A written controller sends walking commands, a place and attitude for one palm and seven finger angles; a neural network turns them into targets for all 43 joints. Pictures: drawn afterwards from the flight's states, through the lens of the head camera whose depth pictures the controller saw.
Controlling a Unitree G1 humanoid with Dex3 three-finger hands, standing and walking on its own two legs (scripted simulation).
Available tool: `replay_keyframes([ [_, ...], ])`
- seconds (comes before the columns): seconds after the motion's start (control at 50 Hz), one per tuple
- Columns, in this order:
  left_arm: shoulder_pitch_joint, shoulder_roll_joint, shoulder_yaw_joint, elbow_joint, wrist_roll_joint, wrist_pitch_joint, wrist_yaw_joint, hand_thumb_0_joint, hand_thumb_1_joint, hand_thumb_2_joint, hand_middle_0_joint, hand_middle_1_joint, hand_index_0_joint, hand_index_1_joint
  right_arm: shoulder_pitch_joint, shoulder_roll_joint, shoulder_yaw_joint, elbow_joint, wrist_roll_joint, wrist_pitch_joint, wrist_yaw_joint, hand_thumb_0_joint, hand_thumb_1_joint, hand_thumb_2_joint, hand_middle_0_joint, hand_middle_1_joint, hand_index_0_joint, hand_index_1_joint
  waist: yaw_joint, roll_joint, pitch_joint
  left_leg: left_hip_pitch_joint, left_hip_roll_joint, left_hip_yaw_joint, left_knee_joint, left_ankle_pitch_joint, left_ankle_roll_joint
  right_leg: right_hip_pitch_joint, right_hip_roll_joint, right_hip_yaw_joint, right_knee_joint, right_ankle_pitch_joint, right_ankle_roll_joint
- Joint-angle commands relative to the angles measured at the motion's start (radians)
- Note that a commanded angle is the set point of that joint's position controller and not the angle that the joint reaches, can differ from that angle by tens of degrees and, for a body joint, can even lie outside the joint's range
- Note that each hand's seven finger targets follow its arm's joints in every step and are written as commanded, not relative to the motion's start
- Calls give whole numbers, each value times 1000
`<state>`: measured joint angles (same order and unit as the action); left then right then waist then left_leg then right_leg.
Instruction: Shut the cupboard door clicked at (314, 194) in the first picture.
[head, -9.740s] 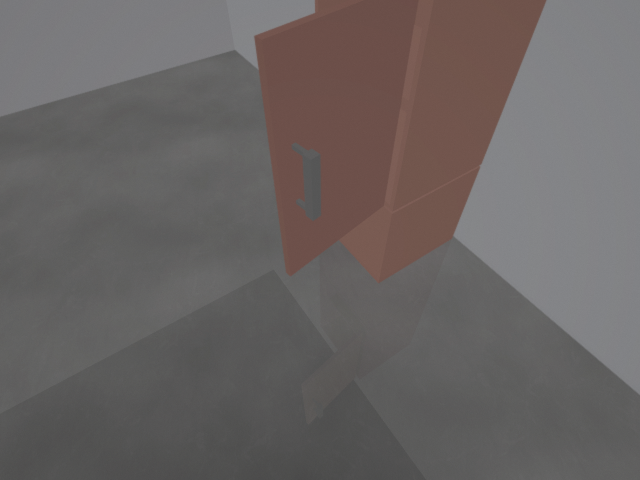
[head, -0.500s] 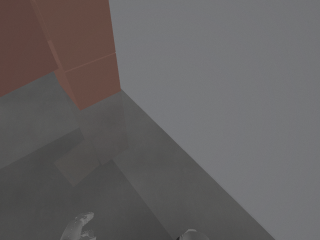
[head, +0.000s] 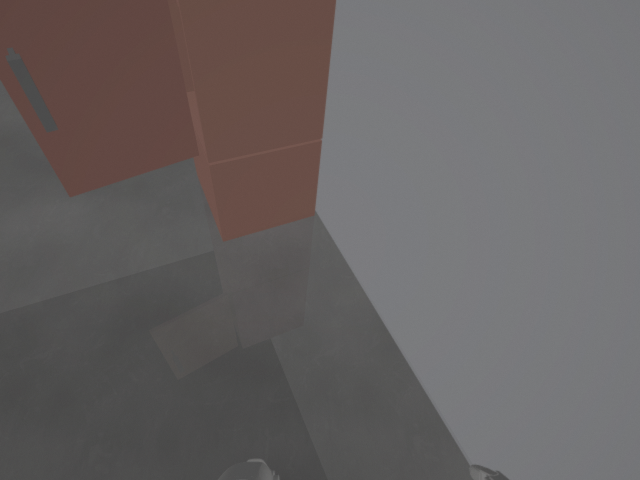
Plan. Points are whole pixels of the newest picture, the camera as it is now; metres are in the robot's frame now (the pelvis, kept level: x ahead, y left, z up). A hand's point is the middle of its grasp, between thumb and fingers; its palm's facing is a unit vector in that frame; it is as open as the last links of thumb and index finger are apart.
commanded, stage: walk to a spot facing it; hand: left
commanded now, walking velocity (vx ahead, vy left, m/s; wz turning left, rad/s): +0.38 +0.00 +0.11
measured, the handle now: (31, 90) +0.78 +0.68 -0.01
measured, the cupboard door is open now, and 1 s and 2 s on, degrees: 100 100 100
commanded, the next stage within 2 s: turn to face it in 0.42 s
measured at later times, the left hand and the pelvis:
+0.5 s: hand (241, 329) +0.36 +0.16 -0.14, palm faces -0.07 -0.98 -0.20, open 7.4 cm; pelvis +0.22 -0.03 +0.01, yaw +0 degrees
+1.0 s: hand (217, 345) +0.34 +0.20 -0.19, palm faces +0.29 -0.94 -0.19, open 7.3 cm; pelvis +0.35 +0.00 +0.00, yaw +15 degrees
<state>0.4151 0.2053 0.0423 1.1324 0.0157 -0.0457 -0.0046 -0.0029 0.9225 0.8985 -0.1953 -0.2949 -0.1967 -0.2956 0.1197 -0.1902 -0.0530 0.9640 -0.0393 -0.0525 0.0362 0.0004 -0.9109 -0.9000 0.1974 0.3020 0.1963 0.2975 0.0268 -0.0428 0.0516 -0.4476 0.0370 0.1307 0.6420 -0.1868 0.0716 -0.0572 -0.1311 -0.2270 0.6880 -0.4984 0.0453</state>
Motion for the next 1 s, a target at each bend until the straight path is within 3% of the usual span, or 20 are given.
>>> replay_keyframes([
  [0.0, -175, 86, 13, -176, -1, -32, -3, 0, 900, 900, -200, -300, -200, -300, 357, -245, -55, 59, 15, 3, -49, 0, -900, -900, 200, 300, 200, 300, -152, 144, -137, 532, 379, -591, -382, -100, 182, -639, 14, 182, 671, 21, -48],
  [0.04, -150, 65, 14, -143, 8, -15, -11, 0, 900, 900, -200, -300, -200, -300, 208, -165, -29, 14, 14, -7, -54, 0, -900, -900, 200, 300, 200, 300, -79, 110, -31, 286, 326, -463, -423, -159, 133, -593, -37, 222, 631, 129, -37],
  [0.1, -76, 25, 10, -118, 18, 14, -20, 0, 900, 900, -200, -300, -200, -300, 179, -121, -13, 22, 17, -27, -54, 0, -900, -900, 200, 300, 200, 300, -22, 150, -8, 211, 235, -266, -468, -68, 89, -517, -32, 202, 493, 229, -21],
  [0.28, -294, 22, 13, -201, 12, 20, -31, 0, 900, 900, -200, -300, -200, -300, 299, -102, -5, 69, 19, -37, -54, 0, -900, -900, 200, 300, 200, 300, -54, 122, 39, 371, 209, -165, -498, 147, 105, -595, -9, 167, 156, 396, -12],
  [0.4, -389, 34, 3, -234, 7, 8, -31, 0, 900, 900, -200, -300, -200, -300, 371, -112, 0, 114, 7, -26, -59, 0, -900, -900, 200, 300, 200, 300, -80, 144, 34, 443, 222, -121, -372, 425, 78, -443, 55, 117, -62, 331, -56],
  [0.42, -360, 39, 5, -227, 8, 4, -31, 0, 900, 900, -200, -300, -200, -300, 374, -117, 1, 118, 7, -23, -60, 0, -900, -900, 200, 300, 200, 300, -67, 148, 19, 438, 209, -109, -321, 469, 69, -368, 78, 102, -99, 325, -65],
  [0.46, -129, 97, 26, -159, 12, -14, -22, 0, 900, 900, -200, -300, -200, -300, 346, -107, 2, 123, 19, -22, -58, 0, -900, -900, 200, 300, 200, 300, 47, 58, -93, 292, 150, -88, -44, 487, 19, 20, 77, 139, -173, 435, -90],
  [0.48, 37, 185, 52, -108, 21, -28, -9, 0, 900, 900, -200, -300, -200, -300, 343, -77, 4, 103, 34, -26, -51, 0, -900, -900, 200, 300, 200, 300, 103, -101, -215, 50, 39, -9, 229, 217, -30, 320, -135, 376, -176, 606, -158],
  [0.5, 111, 251, 61, -83, 5, -25, -4, 0, 900, 900, -200, -300, -200, -300, 385, -57, 6, 91, 42, -24, -57, 0, -900, -900, 200, 300, 200, 300, 88, -226, -320, -74, -56, -28, 538, -424, -66, 409, -367, 616, -272, 846, -270],
  [0.52, 44, 226, 50, -103, -6, -19, 4, 0, 900, 900, -200, -300, -200, -300, 333, -81, 3, 86, 43, -16, -60, 0, -900, -900, 200, 300, 200, 300, 79, -105, -239, -102, -1, -134, 621, -400, -55, 283, -352, 547, -316, 816, -286],
  [0.54, -41, 165, 40, -121, -3, -15, 14, 0, 900, 900, -200, -300, -200, -300, 269, -49, 1, 78, 41, -8, -60, 0, -900, -900, 200, 300, 200, 300, 49, -76, -137, -123, 24, -145, 633, -338, -57, 159, -315, 467, -334, 849, -256],
  [0.62, -180, 79, 10, -160, -4, -25, 21, 0, 900, 900, -200, -300, -200, -300, 269, -6, 12, 90, 27, 45, -49, 0, -900, -900, 200, 300, 200, 300, -46, -115, -66, -35, 70, -124, 494, -206, -99, -101, -231, 167, -389, 906, -183],
  [0.7, -191, 86, 24, -161, -2, -20, 22, 0, 900, 900, -200, -300, -200, -300, 214, 14, 9, 71, 21, 67, -30, 0, -900, -900, 200, 300, 200, 300, -54, -73, -57, -11, 55, -48, 328, -122, -121, -133, -204, 74, -395, 802, -168],
  [0.82, -187, 147, 45, -172, 7, 8, 24, 0, 900, 900, -200, -300, -200, -300, 63, -28, 1, -23, 18, 71, -15, 0, -900, -900, 200, 300, 200, 300, -23, -91, -42, 29, 27, -3, 98, -125, -105, -86, -243, 60, -306, 691, -151],
  [0.86, -194, 163, 51, -181, 4, 20, 21, 0, 900, 900, -200, -300, -200, -300, 104, -69, -9, -31, 12, 70, -15, 0, -900, -900, 200, 300, 200, 300, -58, -61, -70, 163, -8, 15, -31, -57, -87, -117, -222, 15, -160, 681, -108],
  [0.88, -200, 164, 49, -193, -1, 26, 17, 0, 900, 900, -200, -300, -200, -300, 174, -120, -21, -22, 9, 64, -17, 0, -900, -900, 200, 300, 200, 300, -98, 36, -122, 305, 12, -40, -122, 96, -64, -185, -185, -10, 12, 618, -65],
  [0.9, -198, 109, 39, -227, -14, 34, 12, 0, 900, 900, -200, -300, -200, -300, 241, -235, -48, -26, 0, 56, -25, 0, -900, -900, 200, 300, 200, 300, -128, 335, -161, 434, 266, -416, -216, 383, 69, -421, -27, -27, 277, 77, 15],
  [0.92, -256, 101, 25, -269, -8, 43, 16, 0, 900, 900, -200, -300, -200, -300, 269, -302, -57, -22, 11, 60, -41, 0, -900, -900, 200, 300, 200, 300, -142, 343, -204, 444, 397, -602, -274, 528, 183, -517, 44, 117, 467, -209, 21],
  [0.94, -294, 119, 25, -295, -4, 53, 18, 0, 900, 900, -200, -300, -200, -300, 237, -300, -57, -35, 16, 63, -46, 0, -900, -900, 200, 300, 200, 300, -120, 189, -152, 361, 403, -560, -285, 392, 197, -523, 15, 204, 512, -156, 12],
  [0.98, -292, 112, 37, -268, 3, 61, 21, 0, 900, 900, -200, -300, -200, -300, 117, -255, -43, -76, 14, 58, -57, 0, -900, -900, 200, 300, 200, 300, -76, 209, -107, 234, 311, -527, -333, 171, 148, -532, 11, 237, 548, -33, 18],
])
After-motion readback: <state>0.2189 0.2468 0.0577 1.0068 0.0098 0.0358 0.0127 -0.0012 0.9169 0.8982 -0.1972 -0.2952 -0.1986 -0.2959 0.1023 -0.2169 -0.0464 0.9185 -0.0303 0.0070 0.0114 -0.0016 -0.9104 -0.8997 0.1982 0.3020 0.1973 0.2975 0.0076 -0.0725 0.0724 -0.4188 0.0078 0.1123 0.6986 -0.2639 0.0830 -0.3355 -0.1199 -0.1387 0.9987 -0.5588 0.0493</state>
